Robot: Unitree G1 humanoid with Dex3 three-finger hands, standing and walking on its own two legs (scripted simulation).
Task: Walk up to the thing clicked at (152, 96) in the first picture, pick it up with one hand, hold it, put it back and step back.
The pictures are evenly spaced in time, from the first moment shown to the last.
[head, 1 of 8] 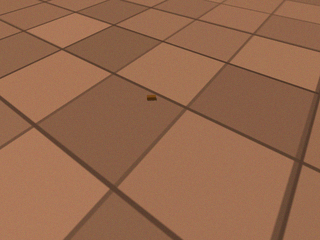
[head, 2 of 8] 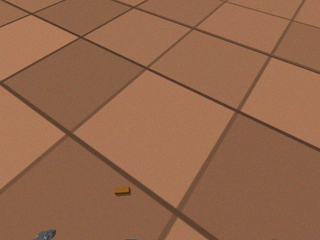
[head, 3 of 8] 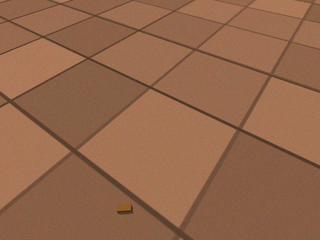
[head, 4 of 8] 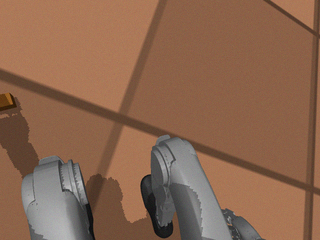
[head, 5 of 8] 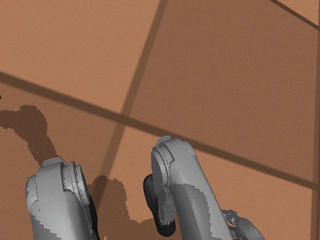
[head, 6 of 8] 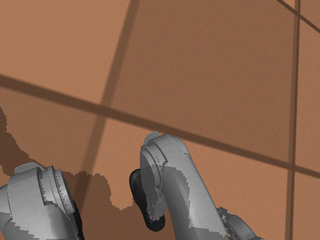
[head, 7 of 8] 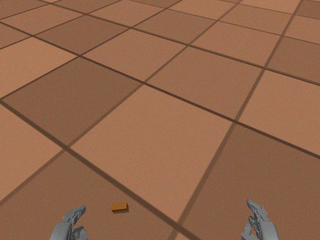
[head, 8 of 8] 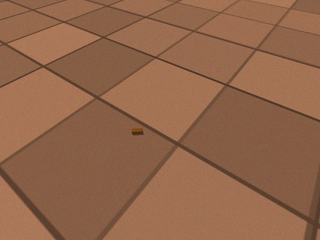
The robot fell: no
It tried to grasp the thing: yes
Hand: left
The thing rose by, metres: 0.68
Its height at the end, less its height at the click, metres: +0.00
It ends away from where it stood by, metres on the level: 0.01
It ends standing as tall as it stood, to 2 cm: yes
